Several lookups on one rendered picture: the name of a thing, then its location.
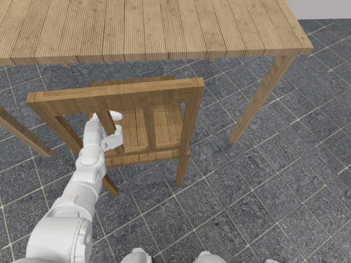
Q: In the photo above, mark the left robot thigh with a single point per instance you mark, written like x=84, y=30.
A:
x=137, y=257

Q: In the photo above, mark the robot left hand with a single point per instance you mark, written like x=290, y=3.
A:
x=94, y=133

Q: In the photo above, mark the left robot forearm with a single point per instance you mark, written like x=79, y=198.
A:
x=82, y=191

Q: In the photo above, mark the robot left shin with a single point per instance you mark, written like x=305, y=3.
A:
x=137, y=250

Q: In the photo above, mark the left robot upper arm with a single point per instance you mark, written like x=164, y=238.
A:
x=60, y=240

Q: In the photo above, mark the table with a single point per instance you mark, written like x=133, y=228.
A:
x=35, y=32

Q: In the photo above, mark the chair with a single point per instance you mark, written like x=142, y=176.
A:
x=152, y=123

